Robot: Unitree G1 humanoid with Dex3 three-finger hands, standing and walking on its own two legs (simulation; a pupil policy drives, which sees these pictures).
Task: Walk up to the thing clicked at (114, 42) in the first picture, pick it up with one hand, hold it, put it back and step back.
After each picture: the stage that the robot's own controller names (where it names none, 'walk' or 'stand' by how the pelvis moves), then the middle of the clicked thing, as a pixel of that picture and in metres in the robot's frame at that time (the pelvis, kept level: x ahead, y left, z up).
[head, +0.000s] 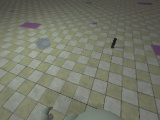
stand; (113, 43) +1.68 -0.50 -0.65
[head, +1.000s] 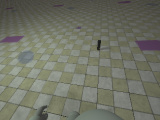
walk; (98, 45) +1.58 -0.03 -0.62
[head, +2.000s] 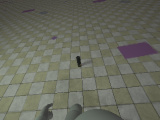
walk; (78, 61) +1.00 +0.31 -0.65
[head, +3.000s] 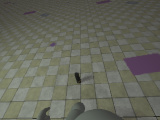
walk; (77, 78) +0.65 +0.28 -0.65
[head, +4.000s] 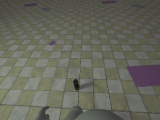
stand; (76, 85) +0.51 +0.22 -0.63
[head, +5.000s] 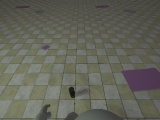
stand; (72, 92) +0.43 +0.22 -0.64
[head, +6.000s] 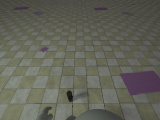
stand; (70, 96) +0.39 +0.24 -0.65
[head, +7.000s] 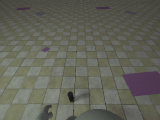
stand; (71, 97) +0.37 +0.23 -0.65
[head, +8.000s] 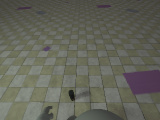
stand; (71, 95) +0.39 +0.23 -0.66
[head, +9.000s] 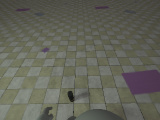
stand; (71, 96) +0.38 +0.25 -0.66
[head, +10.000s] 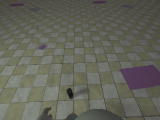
stand; (70, 93) +0.38 +0.25 -0.65
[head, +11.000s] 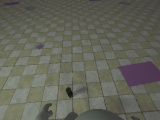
stand; (69, 92) +0.37 +0.26 -0.65
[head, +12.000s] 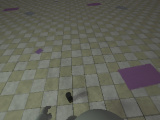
stand; (69, 97) +0.34 +0.26 -0.65
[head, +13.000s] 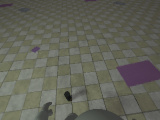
stand; (68, 96) +0.33 +0.26 -0.64
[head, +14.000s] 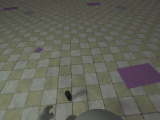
stand; (68, 96) +0.36 +0.27 -0.65
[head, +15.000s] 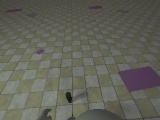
stand; (69, 97) +0.36 +0.25 -0.65
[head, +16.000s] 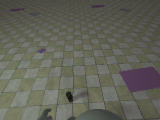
stand; (69, 97) +0.37 +0.26 -0.66
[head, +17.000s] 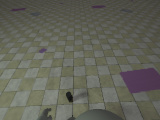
stand; (69, 97) +0.36 +0.26 -0.66
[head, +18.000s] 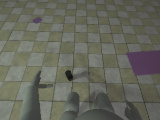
go down; (69, 76) +0.43 +0.22 -0.52
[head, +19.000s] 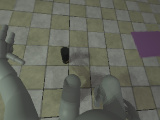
go down; (65, 56) +0.50 +0.20 -0.27
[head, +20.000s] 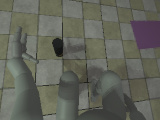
close in; (58, 49) +0.50 +0.21 -0.24
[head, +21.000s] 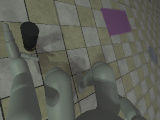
close; (30, 39) +0.50 +0.25 -0.18
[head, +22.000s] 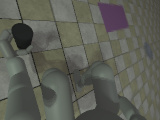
lift; (23, 40) +0.47 +0.26 -0.18
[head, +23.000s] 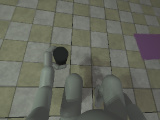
lift; (61, 59) +0.38 +0.22 -0.04
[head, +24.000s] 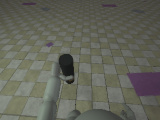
hold; (68, 71) +0.31 +0.16 +0.10
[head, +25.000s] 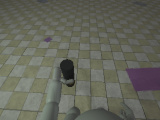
hold; (68, 75) +0.31 +0.16 +0.03
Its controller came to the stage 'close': yes
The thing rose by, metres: 0.70
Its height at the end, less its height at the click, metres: +0.64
